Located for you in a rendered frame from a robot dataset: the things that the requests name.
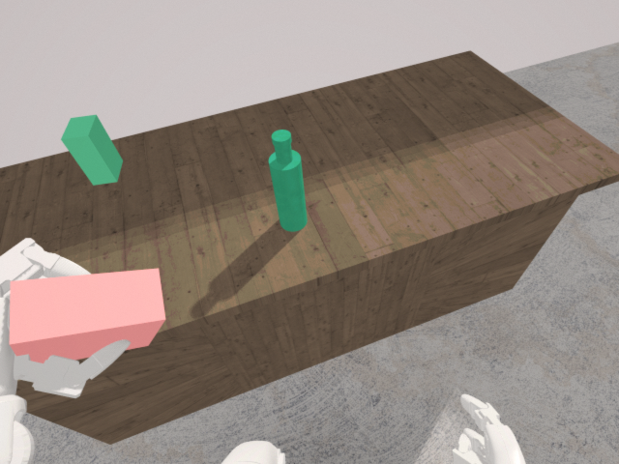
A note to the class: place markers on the left robot thigh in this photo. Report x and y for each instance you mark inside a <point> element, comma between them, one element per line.
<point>255,452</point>

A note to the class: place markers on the table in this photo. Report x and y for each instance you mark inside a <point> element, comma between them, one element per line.
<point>428,188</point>

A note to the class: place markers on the robot right hand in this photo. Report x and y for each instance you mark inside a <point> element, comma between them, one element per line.
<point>499,444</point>

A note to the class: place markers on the robot left hand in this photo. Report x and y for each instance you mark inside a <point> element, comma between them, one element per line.
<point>57,375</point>

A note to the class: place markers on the left robot forearm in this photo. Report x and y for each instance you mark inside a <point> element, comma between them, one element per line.
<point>16,441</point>

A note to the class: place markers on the sponge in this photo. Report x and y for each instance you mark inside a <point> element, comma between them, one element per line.
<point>76,316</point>

